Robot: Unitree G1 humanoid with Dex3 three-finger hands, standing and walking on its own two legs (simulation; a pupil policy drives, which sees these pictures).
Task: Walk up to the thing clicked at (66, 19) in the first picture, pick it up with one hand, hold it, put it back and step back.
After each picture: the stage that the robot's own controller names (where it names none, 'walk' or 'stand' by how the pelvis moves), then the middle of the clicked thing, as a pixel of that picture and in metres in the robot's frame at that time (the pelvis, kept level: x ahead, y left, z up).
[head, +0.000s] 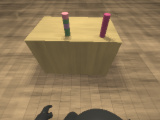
stand; (66, 25) +0.92 +0.34 +0.08
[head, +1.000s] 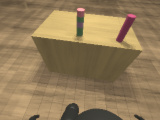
walk; (80, 23) +0.83 +0.20 +0.10
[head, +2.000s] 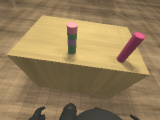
stand; (72, 40) +0.55 +0.19 +0.10
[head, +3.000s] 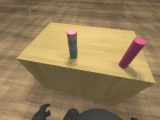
stand; (72, 45) +0.54 +0.19 +0.08
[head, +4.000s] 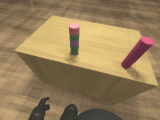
stand; (74, 41) +0.55 +0.17 +0.10
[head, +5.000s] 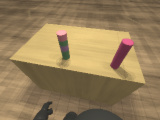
stand; (64, 46) +0.54 +0.25 +0.08
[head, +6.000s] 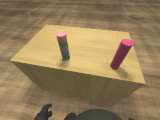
stand; (64, 47) +0.53 +0.25 +0.08
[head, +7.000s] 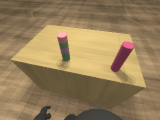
stand; (64, 48) +0.52 +0.25 +0.07
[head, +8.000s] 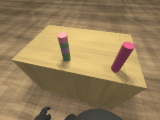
stand; (64, 48) +0.52 +0.25 +0.07
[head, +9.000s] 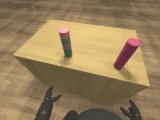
rise first; (66, 44) +0.54 +0.24 +0.08
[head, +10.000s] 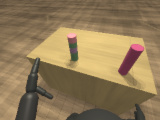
go down; (73, 48) +0.54 +0.22 +0.08
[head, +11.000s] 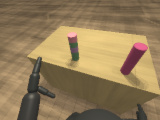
go down; (74, 48) +0.54 +0.21 +0.08
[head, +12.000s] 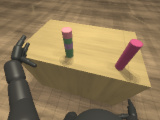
go down; (68, 44) +0.55 +0.19 +0.09
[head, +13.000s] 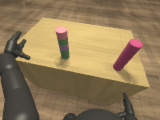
go down; (63, 45) +0.52 +0.20 +0.10
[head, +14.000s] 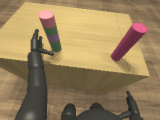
close in; (52, 35) +0.52 +0.23 +0.13
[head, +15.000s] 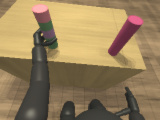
lift; (48, 31) +0.54 +0.23 +0.15
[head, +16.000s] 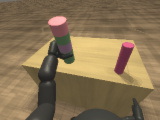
lift; (64, 45) +0.33 +0.15 +0.31
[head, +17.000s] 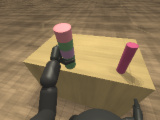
hold; (67, 50) +0.32 +0.15 +0.27
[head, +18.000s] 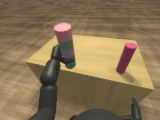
hold; (67, 50) +0.32 +0.15 +0.27
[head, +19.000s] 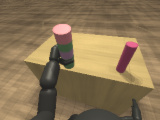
crouch; (66, 51) +0.32 +0.16 +0.27
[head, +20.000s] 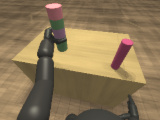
crouch; (59, 31) +0.46 +0.20 +0.28
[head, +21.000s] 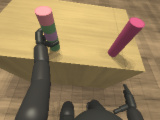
lower; (50, 33) +0.52 +0.21 +0.14
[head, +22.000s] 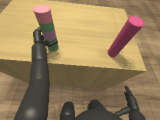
lower; (49, 32) +0.53 +0.21 +0.15
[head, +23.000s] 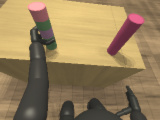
lower; (46, 31) +0.53 +0.22 +0.15
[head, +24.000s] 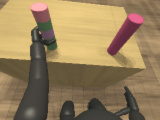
lower; (47, 31) +0.53 +0.22 +0.15
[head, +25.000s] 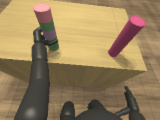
loosen; (49, 31) +0.53 +0.21 +0.15
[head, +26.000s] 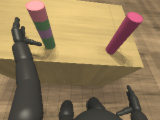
rise; (44, 30) +0.53 +0.22 +0.15
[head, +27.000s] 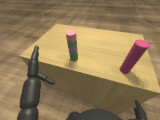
sink last; (72, 47) +0.51 +0.20 +0.11
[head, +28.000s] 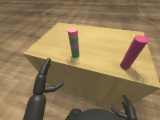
stand; (74, 44) +0.54 +0.20 +0.11
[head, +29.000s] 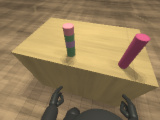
stand; (70, 42) +0.52 +0.20 +0.13
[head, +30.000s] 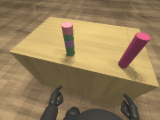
stand; (69, 41) +0.52 +0.20 +0.14
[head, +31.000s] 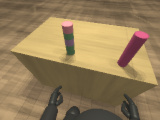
stand; (69, 40) +0.53 +0.20 +0.14
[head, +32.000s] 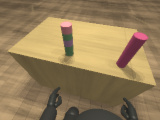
stand; (68, 41) +0.53 +0.20 +0.14
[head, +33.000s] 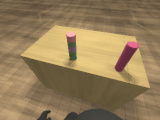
stand; (72, 47) +0.55 +0.20 +0.08
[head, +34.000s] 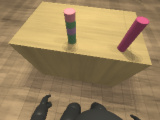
walk; (71, 29) +0.61 +0.18 +0.10
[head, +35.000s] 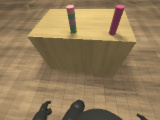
walk; (72, 20) +0.85 +0.27 +0.09
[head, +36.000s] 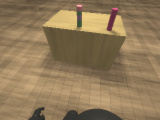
stand; (79, 16) +1.16 +0.24 +0.09
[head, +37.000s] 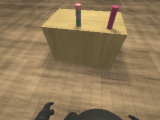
stand; (78, 16) +1.14 +0.23 +0.08
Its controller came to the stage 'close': yes
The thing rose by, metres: 0.20
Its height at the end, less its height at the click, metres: +0.00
